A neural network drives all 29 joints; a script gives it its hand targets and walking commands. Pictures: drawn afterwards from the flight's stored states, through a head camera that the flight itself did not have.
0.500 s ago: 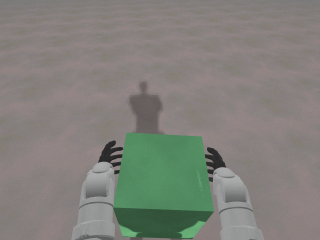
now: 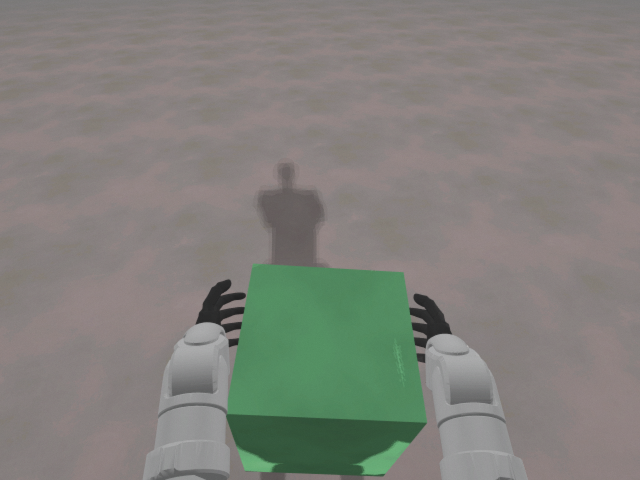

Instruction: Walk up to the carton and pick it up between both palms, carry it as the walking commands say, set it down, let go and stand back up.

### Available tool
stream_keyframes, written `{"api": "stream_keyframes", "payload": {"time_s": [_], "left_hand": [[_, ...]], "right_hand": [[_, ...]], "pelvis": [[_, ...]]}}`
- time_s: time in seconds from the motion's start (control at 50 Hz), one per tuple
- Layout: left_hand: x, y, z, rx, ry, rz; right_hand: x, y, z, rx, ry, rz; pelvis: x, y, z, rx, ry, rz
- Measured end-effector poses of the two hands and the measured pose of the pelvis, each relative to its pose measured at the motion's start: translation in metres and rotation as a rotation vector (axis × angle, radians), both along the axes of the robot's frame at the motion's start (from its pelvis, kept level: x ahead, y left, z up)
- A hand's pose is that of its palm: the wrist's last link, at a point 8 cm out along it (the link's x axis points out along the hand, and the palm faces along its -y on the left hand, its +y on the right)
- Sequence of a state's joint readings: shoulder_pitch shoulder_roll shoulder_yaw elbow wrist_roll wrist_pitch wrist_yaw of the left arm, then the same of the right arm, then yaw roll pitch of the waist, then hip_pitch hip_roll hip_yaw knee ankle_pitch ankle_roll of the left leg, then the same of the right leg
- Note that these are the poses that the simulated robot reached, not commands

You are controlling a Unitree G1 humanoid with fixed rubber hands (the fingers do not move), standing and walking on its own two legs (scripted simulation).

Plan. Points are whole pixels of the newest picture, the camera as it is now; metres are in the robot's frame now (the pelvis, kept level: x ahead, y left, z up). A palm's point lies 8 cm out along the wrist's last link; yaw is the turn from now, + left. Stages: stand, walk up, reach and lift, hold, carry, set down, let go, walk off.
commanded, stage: hold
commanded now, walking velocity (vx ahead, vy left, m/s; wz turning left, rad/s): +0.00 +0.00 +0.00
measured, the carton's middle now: (321, 375) +0.29 +0.01 -0.03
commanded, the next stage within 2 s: carry in 0.16 s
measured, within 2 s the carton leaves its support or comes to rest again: neither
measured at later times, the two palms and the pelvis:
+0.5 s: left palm (200, 369) +0.24 +0.15 +0.07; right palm (452, 386) +0.22 -0.15 +0.06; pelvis -0.05 +0.01 -0.02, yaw -1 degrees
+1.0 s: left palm (188, 435) +0.16 +0.14 +0.09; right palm (500, 479) +0.11 -0.16 +0.08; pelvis -0.13 +0.02 -0.01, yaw -3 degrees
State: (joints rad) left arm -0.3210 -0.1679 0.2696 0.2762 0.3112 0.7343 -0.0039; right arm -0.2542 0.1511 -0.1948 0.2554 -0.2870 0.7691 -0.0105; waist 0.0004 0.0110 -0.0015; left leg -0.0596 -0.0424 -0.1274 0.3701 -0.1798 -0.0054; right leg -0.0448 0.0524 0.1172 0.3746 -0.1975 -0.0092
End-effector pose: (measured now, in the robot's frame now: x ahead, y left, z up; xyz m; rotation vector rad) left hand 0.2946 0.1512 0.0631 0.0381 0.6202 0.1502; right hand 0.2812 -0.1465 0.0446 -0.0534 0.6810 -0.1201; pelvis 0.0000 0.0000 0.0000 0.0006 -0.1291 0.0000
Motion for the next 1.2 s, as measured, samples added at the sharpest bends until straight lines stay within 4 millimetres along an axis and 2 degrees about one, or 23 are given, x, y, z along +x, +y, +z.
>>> {"api": "stream_keyframes", "payload": {"time_s": [0.14, 0.3, 0.38, 0.5, 0.58, 0.66, 0.76, 0.88, 0.98, 1.2], "left_hand": [[-0.001, 0.001, 0.001, 0.0, -0.002, 0.004], [-0.005, 0.0, 0.003, -0.041, -0.055, 0.018], [-0.019, -0.001, 0.003, -0.07, -0.06, 0.022], [-0.052, 0.002, 0.004, -0.1, -0.025, 0.008], [-0.074, 0.011, 0.005, -0.106, 0.01, 0.006], [-0.094, 0.014, 0.014, -0.108, 0.035, 0.008], [-0.112, 0.004, 0.028, -0.11, 0.008, 0.006], [-0.134, -0.014, 0.027, -0.079, 0.056, -0.035], [-0.138, -0.013, 0.031, -0.08, 0.04, -0.053], [-0.164, 0.019, 0.019, -0.102, 0.052, 0.012]], "right_hand": [[0.0, 0.001, 0.001, 0.002, -0.001, 0.003], [-0.005, 0.0, 0.005, 0.025, -0.054, -0.024], [-0.021, -0.001, 0.007, 0.046, -0.059, -0.051], [-0.061, 0.001, 0.012, 0.057, -0.025, -0.09], [-0.086, 0.01, 0.016, 0.054, 0.009, -0.096], [-0.107, 0.014, 0.024, 0.055, 0.034, -0.098], [-0.126, 0.004, 0.036, 0.059, 0.008, -0.1], [-0.159, -0.013, 0.031, 0.072, 0.054, -0.136], [-0.167, -0.011, 0.035, 0.076, 0.036, -0.156], [-0.174, 0.018, 0.031, 0.049, 0.053, -0.089]], "pelvis": [[0.0, 0.0, 0.0, 0.0, -0.002, 0.002], [-0.013, 0.001, -0.012, -0.003, 0.116, -0.013], [-0.026, 0.002, -0.019, -0.001, 0.149, -0.026], [-0.049, 0.01, -0.024, -0.001, 0.165, -0.019], [-0.065, 0.019, -0.024, 0.003, 0.171, -0.028], [-0.082, 0.022, -0.015, -0.026, 0.18, -0.052], [-0.101, 0.014, -0.014, -0.026, 0.198, -0.065], [-0.119, 0.007, -0.01, -0.006, 0.17, -0.063], [-0.127, 0.014, -0.011, 0.001, 0.181, -0.057], [-0.147, 0.026, -0.01, 0.0, 0.175, -0.052]]}}
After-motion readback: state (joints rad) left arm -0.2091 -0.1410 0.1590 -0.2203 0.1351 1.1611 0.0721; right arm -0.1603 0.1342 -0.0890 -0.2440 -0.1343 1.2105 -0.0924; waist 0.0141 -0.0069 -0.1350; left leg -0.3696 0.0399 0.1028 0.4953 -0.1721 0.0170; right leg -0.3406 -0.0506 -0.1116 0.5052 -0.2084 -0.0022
